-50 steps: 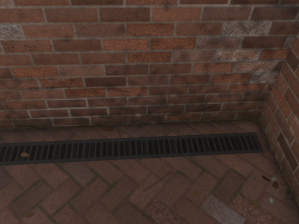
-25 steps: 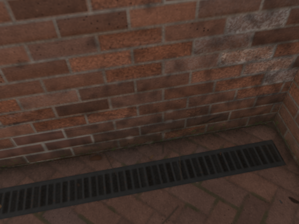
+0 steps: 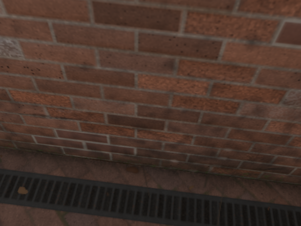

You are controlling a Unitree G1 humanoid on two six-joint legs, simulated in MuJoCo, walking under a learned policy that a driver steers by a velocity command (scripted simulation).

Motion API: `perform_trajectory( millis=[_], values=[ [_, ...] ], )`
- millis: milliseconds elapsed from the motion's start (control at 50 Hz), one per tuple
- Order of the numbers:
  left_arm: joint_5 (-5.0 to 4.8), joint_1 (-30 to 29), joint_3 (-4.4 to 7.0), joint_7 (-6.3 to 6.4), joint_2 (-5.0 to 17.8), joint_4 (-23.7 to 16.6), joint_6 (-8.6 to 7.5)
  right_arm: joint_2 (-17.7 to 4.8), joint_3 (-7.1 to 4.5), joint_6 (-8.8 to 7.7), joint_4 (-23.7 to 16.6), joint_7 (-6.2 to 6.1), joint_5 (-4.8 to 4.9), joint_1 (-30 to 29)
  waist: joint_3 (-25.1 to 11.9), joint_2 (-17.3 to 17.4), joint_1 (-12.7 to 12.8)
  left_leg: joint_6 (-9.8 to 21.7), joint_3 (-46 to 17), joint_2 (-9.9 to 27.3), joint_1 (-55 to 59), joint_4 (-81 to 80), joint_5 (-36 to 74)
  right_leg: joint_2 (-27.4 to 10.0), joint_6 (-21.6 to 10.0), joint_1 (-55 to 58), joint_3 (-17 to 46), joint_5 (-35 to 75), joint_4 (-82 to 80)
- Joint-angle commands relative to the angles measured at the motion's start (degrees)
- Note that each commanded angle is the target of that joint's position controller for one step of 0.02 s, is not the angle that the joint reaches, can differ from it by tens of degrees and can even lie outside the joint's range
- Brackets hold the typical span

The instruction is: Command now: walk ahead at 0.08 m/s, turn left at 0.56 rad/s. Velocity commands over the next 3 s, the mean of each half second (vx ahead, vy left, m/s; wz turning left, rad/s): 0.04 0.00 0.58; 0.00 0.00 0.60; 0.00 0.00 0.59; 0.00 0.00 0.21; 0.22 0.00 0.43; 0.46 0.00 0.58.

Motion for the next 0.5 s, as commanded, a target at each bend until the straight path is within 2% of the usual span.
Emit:
perform_trajectory(
  millis=[20,40,60,80,100,120,140,160,180,200,260,320,360,400,460,500],
  values=[
    [0.55,4.89,0.74,-1.2,6.24,-3.17,0.96,-13.15,-3.67,0.9,0.56,-0.79,2.76,9.48,-14.84,7.58,-1.08,13.41,-26.82,19.53,25.2,-10.77,25.61,1.41,0.0,-18.24,11.21,-1.28,20.26],
    [0.41,2.42,0.51,-1.31,5.61,-3.48,0.73,-10.73,-2.86,1.44,0.45,-0.9,2.76,6.53,-9.97,4.6,-0.04,10.68,-23.82,16.74,20.47,-12.37,22.41,0.05,0.58,-18.56,11.27,2.89,16.73],
    [1.01,0.59,0.58,-1.15,6.12,-3.96,0.87,-9.58,-2.42,1.61,0.08,-1.37,3.15,4.68,-8.47,5.2,0.19,8.64,-22.32,14.73,18.53,-13.0,21.64,-0.46,0.93,-18.13,11.54,5.49,13.75],
    [1.71,0.99,0.41,-1.1,6.02,-3.75,1.49,-8.92,-2.06,1.74,0.34,-1.6,3.02,3.59,-9.56,5.4,0.67,7.18,-20.65,13.21,17.16,-13.04,22.82,-0.02,1.26,-16.14,11.26,7.33,12.52],
    [1.59,1.17,0.12,-1.14,5.06,-3.87,2.02,-9.73,-2.03,1.98,0.59,-1.44,2.35,3.74,-11.33,5.02,0.53,6.43,-20.67,12.98,17.55,-12.3,23.08,1.11,1.58,-15.33,10.81,7.15,12.18],
    [1.33,0.15,0.03,-1.15,4.8,-4.64,2.23,-10.78,-2.47,2.27,1.26,-1.64,1.85,4.65,-13.02,3.91,0.22,6.01,-21.55,13.39,18.06,-12.61,21.38,1.25,1.97,-14.87,11.02,7.25,11.75],
    [1.15,-0.38,0.03,-1.04,4.9,-4.97,2.51,-11.97,-2.76,2.46,1.68,-1.75,1.8,4.58,-13.13,4.06,0.11,5.62,-21.95,13.0,17.64,-12.9,17.89,1.34,2.29,-14.96,11.29,7.65,10.29],
    [1.5,-1.59,0.06,-0.93,5.35,-5.67,2.69,-13.25,-3.15,2.88,1.62,-2.15,2.29,4.66,-12.49,4.48,-0.12,5.1,-22.7,12.63,17.41,-13.2,14.86,1.44,2.55,-16.09,11.72,8.57,8.76],
    [1.52,-2.4,0.1,-0.85,5.69,-5.97,2.85,-13.71,-3.3,3.22,1.86,-2.37,2.31,4.61,-12.01,5.3,-0.56,4.64,-23.65,12.3,17.22,-13.74,10.59,1.48,2.71,-16.84,11.97,9.22,7.51],
    [1.14,-2.97,0.16,-0.82,6.18,-6.01,3.16,-13.85,-3.43,3.44,1.47,-2.09,2.08,4.15,-11.34,6.2,-0.9,3.96,-24.13,11.91,16.37,-14.03,7.48,1.64,2.69,-17.28,11.98,10.14,6.98],
    [0.96,-2.91,0.49,-0.91,6.99,-6.32,3.65,-14.01,-3.53,4.19,1.87,-1.73,1.8,4.96,-10.15,8.79,-1.58,3.17,-27.23,10.6,14.64,-15.55,-6.2,2.0,2.83,-17.88,12.64,11.34,4.96],
    [1.07,-4.1,0.62,-1.12,7.59,-7.08,3.41,-14.43,-3.73,4.7,1.95,-1.63,1.52,4.96,-8.5,9.06,-2.31,3.59,-30.94,10.45,13.56,-16.79,-14.76,2.44,2.94,-18.19,13.3,11.32,2.75],
    [0.94,-4.88,0.46,-0.41,7.04,-7.04,3.39,-14.05,-3.12,6.03,1.2,-2.45,1.19,4.1,-8.66,10.06,-2.5,3.03,-32.99,10.46,13.04,-17.76,-16.32,3.48,2.07,-17.09,13.2,9.78,-1.01],
    [0.59,-4.29,0.25,-0.19,7.11,-7.09,3.25,-14.58,-3.09,6.53,1.15,-2.73,1.1,4.21,-8.57,10.68,-2.55,3.03,-34.69,10.25,13.31,-17.87,-17.32,4.31,1.58,-15.53,13.4,8.75,-4.23],
    [0.11,-1.8,-0.05,-0.01,7.23,-6.75,2.74,-15.18,-3.18,6.83,0.9,-2.41,0.94,3.31,-8.74,11.18,-1.74,2.46,-36.14,9.18,11.23,-17.85,-18.14,5.61,0.77,-10.06,13.1,7.13,-10.83],
    [-0.57,3.48,-0.08,0.59,7.29,-5.49,2.31,-13.97,-2.87,7.27,-0.11,-1.76,0.5,1.11,-8.3,13.85,0.81,1.33,-36.36,7.47,6.07,-19.23,-19.51,6.16,-0.16,-1.42,13.04,8.69,-20.39]
  ],
)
